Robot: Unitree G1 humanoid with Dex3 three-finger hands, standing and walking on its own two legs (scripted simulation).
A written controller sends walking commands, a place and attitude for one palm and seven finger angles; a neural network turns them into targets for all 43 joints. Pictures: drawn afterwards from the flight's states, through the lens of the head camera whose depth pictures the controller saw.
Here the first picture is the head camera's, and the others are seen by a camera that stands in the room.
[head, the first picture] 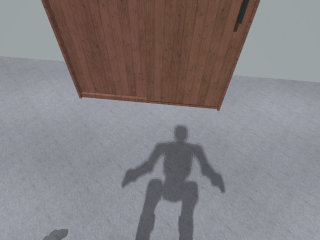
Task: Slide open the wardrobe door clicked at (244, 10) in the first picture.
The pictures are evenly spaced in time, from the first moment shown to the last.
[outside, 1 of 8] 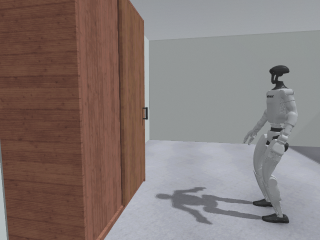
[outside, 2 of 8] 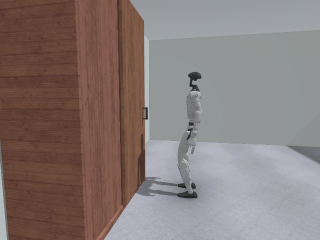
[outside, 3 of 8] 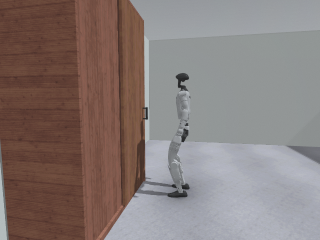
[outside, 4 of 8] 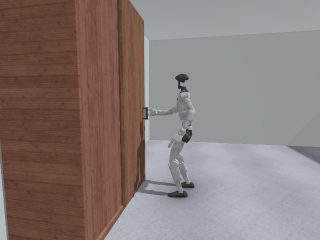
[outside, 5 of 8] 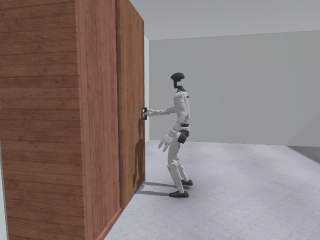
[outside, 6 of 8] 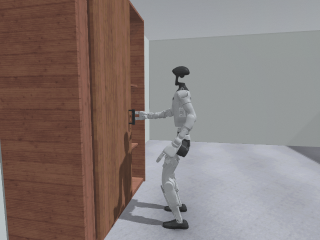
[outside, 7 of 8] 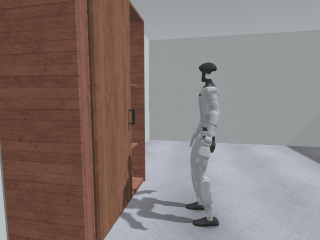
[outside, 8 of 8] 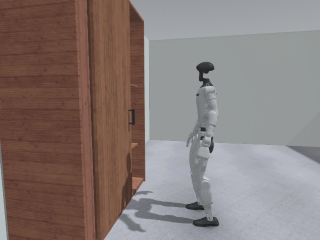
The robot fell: no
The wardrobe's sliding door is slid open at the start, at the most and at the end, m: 0.00 0.46 0.45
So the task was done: yes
